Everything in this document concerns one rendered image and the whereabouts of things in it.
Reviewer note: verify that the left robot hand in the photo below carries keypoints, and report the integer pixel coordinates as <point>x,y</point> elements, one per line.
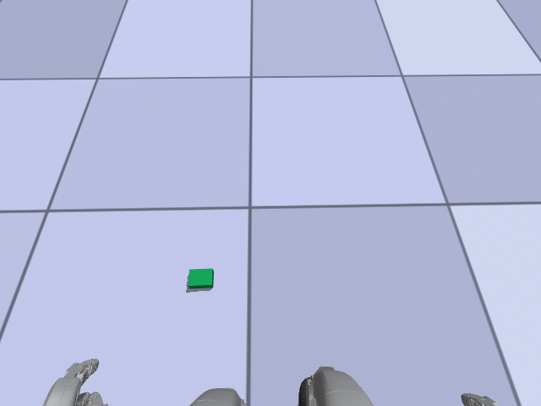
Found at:
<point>65,391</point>

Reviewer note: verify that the small box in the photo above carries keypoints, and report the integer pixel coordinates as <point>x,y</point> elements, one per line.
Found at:
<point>201,278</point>

